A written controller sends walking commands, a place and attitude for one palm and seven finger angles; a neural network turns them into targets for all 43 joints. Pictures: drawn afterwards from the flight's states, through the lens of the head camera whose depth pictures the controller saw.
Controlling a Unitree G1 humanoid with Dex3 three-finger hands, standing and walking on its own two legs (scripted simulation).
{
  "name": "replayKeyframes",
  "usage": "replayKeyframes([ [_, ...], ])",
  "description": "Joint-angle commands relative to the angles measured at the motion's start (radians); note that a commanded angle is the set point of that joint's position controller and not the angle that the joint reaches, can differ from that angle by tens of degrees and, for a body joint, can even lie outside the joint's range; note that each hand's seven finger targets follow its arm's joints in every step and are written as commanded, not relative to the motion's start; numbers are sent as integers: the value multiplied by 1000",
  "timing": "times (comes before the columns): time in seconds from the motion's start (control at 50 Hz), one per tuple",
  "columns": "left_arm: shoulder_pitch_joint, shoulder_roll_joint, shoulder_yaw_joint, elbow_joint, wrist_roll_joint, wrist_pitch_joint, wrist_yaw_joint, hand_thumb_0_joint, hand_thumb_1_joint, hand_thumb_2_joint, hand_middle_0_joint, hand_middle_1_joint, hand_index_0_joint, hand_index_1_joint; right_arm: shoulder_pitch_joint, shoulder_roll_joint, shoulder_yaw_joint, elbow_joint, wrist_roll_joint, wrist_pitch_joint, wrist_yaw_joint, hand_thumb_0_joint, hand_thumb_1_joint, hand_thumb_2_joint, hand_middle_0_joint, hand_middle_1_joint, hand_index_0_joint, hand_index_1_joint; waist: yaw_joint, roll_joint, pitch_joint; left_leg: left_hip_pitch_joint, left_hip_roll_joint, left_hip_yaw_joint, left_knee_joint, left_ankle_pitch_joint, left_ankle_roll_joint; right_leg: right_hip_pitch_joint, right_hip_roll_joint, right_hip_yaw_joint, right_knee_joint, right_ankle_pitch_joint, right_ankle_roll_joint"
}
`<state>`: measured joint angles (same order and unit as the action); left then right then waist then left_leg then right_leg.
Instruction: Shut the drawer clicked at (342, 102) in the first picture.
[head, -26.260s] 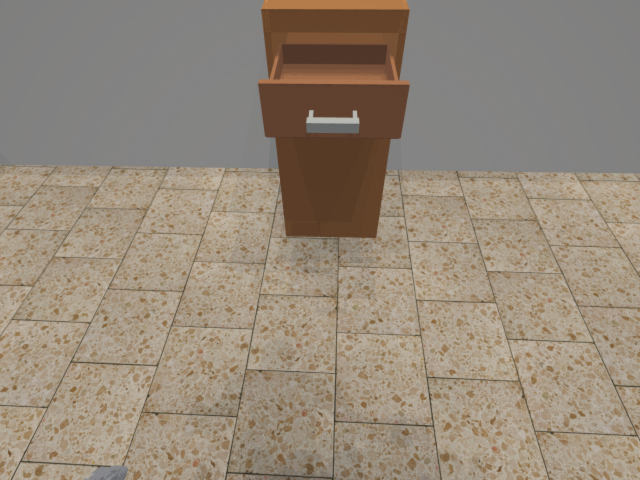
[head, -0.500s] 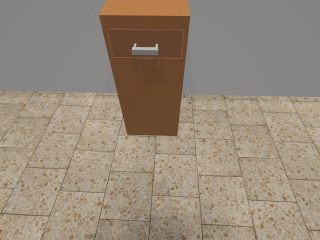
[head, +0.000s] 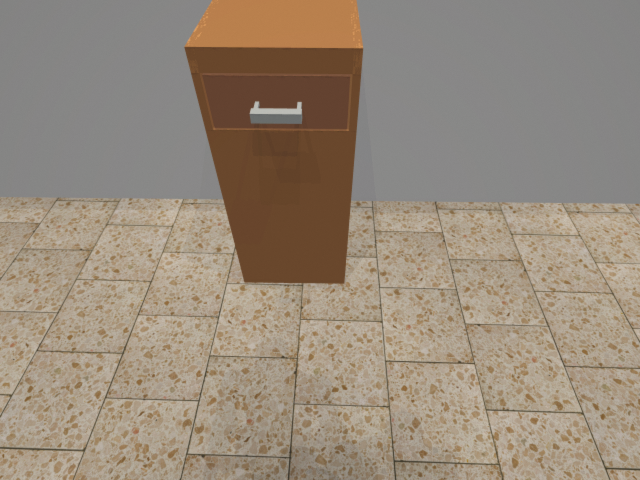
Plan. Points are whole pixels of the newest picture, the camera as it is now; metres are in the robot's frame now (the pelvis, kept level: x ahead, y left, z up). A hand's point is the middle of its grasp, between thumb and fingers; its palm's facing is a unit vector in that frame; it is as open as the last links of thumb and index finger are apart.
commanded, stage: look to check the result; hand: left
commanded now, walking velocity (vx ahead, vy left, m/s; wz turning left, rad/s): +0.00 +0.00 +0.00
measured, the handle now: (277, 110) +0.89 +0.15 -0.01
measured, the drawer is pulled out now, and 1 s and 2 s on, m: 0.00 0.00 0.00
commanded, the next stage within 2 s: stand and wait in 0.56 s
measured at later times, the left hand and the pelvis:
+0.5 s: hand out of the picture +0.01 +0.16 -0.17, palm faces +0.03 -0.98 -0.21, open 7.3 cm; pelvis +0.01 -0.01 +0.00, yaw +0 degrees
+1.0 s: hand out of the picture +0.03 +0.18 -0.17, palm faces +0.01 -0.97 -0.23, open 7.3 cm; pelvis +0.01 -0.01 +0.00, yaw +0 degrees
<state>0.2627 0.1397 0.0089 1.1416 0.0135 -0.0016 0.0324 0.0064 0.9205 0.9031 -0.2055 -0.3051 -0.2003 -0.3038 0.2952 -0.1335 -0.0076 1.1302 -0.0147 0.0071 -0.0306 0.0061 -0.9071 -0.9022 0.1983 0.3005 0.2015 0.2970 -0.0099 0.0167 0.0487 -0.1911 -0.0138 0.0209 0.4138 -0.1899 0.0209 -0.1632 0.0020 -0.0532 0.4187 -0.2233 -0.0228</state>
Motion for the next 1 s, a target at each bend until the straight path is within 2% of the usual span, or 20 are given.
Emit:
replayKeyframes([
  [0.0, 64, 114, 23, -22, -5, -13, 4, 0, 900, 900, -200, -300, -200, -300, 72, -92, -15, -15, 0, -15, -9, 0, -900, -900, 200, 300, 200, 300, 4, -9, 38, -12, 102, -92, -79, 45, 18, -48, -102, 97, -107, -2, -33],
  [0.08, 63, 121, 24, -22, -6, -15, 4, 0, 900, 900, -200, -300, -200, -300, 69, -97, -14, -14, 1, -15, -10, 0, -900, -900, 200, 300, 200, 300, 5, -25, 27, -3, 101, -88, -71, 68, 17, -33, -107, 97, -113, 15, -34],
  [0.18, 59, 123, 23, -19, -6, -14, 4, 0, 900, 900, -200, -300, -200, -300, 63, -100, -15, -10, 0, -12, -9, 0, -900, -900, 200, 300, 200, 300, 3, -8, 38, 4, 101, -86, -72, 51, 14, -48, -106, 103, -124, -12, -36],
  [0.26, 57, 130, 25, -19, -6, -18, 5, 0, 900, 900, -200, -300, -200, -300, 57, -104, -16, -9, 1, -15, -10, 0, -900, -900, 200, 300, 200, 300, 5, -18, 14, 13, 104, -83, -66, 94, 14, -19, -111, 99, -118, 46, -36],
  [0.52, 47, 141, 24, -20, -5, -21, 5, 0, 900, 900, -200, -300, -200, -300, 23, -117, -19, -10, 2, -13, -10, 0, -900, -900, 200, 300, 200, 300, 5, -17, 25, 32, 108, -76, -67, 93, 8, -24, -111, 107, -136, 72, -31],
  [0.58, 40, 141, 24, -21, -6, -21, 4, 0, 900, 900, -200, -300, -200, -300, 19, -121, -18, -8, 0, -12, -10, 0, -900, -900, 200, 300, 200, 300, 5, -14, 39, 25, 106, -75, -72, 75, 5, -28, -111, 110, -146, 45, -31],
  [0.72, 32, 153, 26, -23, -6, -24, 3, 0, 900, 900, -200, -300, -200, -300, 12, -137, -20, -13, 2, -16, -11, 0, -900, -900, 200, 300, 200, 300, 7, -10, 5, 42, 114, -79, -75, 110, 7, -3, -110, 105, -134, 98, -30],
  [0.76, 26, 152, 25, -21, -7, -23, 2, 0, 900, 900, -200, -300, -200, -300, 8, -136, -19, -11, 1, -16, -11, 0, -900, -900, 200, 300, 200, 300, 5, -18, 16, 42, 115, -79, -80, 106, 7, -7, -110, 107, -136, 99, -30],
  [0.8, 23, 155, 26, -21, -7, -22, 2, 0, 900, 900, -200, -300, -200, -300, 6, -139, -19, -8, 0, -17, -12, 0, -900, -900, 200, 300, 200, 300, 5, 1, 14, 42, 115, -80, -84, 102, 6, -4, -109, 107, -137, 88, -31],
  [0.92, 20, 168, 29, -25, -6, -26, 2, 0, 900, 900, -200, -300, -200, -300, 1, -152, -22, -12, 3, -19, -11, 0, -900, -900, 200, 300, 200, 300, 8, -24, -4, 53, 117, -78, -81, 127, 7, 13, -112, 105, -134, 133, -28],
  [0.98, 14, 167, 26, -21, -7, -24, 1, 0, 900, 900, -200, -300, -200, -300, -4, -151, -21, -9, 1, -17, -10, 0, -900, -900, 200, 300, 200, 300, 6, -10, 15, 49, 118, -79, -90, 105, 6, 1, -113, 108, -142, 100, -30],
])
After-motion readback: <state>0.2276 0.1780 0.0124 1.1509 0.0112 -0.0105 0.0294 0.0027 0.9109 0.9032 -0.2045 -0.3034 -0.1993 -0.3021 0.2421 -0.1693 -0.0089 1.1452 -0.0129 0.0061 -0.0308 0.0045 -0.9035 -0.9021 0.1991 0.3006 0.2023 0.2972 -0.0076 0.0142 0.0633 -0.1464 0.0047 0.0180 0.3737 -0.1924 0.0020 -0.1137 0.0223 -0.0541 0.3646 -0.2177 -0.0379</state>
